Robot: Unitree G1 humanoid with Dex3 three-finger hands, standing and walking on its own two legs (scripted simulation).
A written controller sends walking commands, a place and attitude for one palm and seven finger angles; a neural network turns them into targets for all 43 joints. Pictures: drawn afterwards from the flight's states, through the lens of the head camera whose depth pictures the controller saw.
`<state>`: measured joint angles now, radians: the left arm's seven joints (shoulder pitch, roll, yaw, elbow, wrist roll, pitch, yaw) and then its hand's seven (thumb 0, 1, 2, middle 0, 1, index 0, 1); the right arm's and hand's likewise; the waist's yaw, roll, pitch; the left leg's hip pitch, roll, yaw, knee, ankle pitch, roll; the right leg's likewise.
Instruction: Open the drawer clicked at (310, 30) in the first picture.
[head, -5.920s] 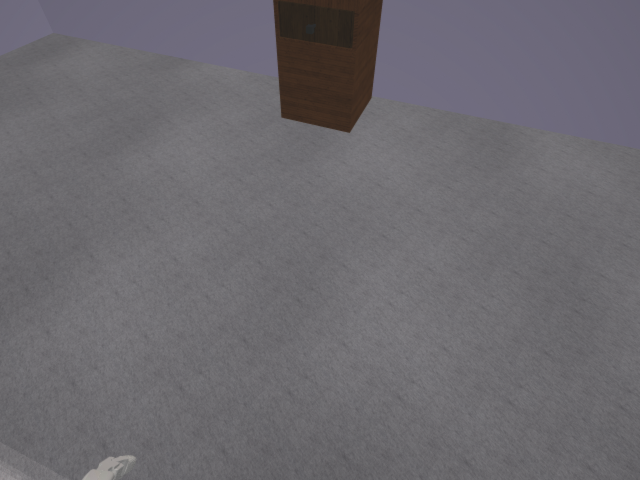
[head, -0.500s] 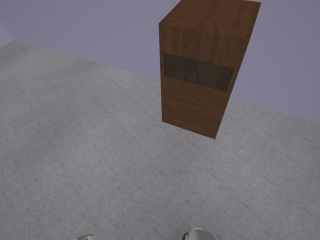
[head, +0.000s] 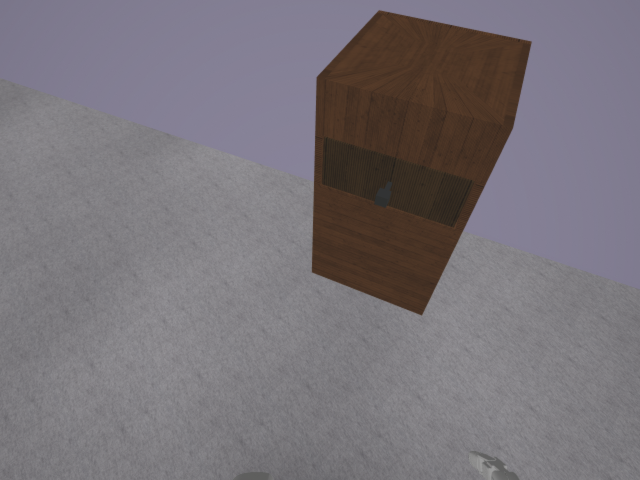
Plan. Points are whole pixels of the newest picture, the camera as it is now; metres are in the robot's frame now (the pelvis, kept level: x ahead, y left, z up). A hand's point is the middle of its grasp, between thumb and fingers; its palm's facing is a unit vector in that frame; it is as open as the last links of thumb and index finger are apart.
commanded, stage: turn to face it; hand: left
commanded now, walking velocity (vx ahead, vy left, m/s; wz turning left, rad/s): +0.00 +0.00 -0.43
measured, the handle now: (385, 193) +0.81 -0.08 -0.22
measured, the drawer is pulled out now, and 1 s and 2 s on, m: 0.00 0.00 0.00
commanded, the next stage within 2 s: take the last steps up to it in 0.32 s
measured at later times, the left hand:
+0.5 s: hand out of the picture +0.14 +0.17 -0.15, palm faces -0.21 -0.94 -0.29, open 7.4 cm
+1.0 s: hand out of the picture +0.04 +0.15 -0.17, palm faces -0.12 -0.98 -0.15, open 7.3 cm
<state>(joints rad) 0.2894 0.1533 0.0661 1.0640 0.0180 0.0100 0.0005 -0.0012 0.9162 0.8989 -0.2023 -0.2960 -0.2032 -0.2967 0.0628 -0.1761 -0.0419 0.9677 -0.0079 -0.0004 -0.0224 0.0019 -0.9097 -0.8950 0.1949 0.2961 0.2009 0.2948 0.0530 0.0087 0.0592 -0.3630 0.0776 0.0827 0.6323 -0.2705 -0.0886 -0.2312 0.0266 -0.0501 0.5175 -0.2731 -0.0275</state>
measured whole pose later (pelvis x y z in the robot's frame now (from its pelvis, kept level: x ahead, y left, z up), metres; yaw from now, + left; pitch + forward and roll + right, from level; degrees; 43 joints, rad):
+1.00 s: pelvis +0.09 -0.02 +0.00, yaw -13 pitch +0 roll -1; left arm 0.43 0.13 0.04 1.16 0.03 -0.04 0.00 0.00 0.91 0.90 -0.20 -0.30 -0.20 -0.30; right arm 0.18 -0.18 -0.05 1.04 -0.02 -0.01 0.02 0.01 -0.91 -0.90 0.20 0.30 0.20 0.29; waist 0.04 0.00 0.03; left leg -0.36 0.08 0.11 0.61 -0.28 -0.02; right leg -0.02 -0.02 -0.08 0.39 -0.36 0.01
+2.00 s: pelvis +0.31 -0.04 -0.01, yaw -14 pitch +0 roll -1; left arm 0.16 0.20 0.06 0.99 0.02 0.04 0.03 0.00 0.91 0.90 -0.20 -0.30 -0.20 -0.30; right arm 0.11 -0.20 -0.06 0.97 -0.01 0.03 -0.02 0.00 -0.91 -0.89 0.19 0.30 0.20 0.29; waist 0.02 -0.02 0.10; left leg -0.29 0.03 0.05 0.60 -0.29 -0.01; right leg -0.33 -0.08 -0.13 0.61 -0.30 0.02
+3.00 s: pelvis +0.26 -0.12 +0.01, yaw -16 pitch -1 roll +0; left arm 0.29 0.11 0.01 1.15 0.00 0.01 0.03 0.01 0.93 0.90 -0.20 -0.30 -0.20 -0.30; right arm 0.24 -0.14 -0.01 1.16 -0.01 0.01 -0.06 0.02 -0.93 -0.89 0.20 0.30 0.20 0.30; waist 0.01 0.01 0.04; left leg -0.14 0.06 0.04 0.44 -0.28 -0.05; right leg -0.12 0.05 -0.09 0.43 -0.30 -0.07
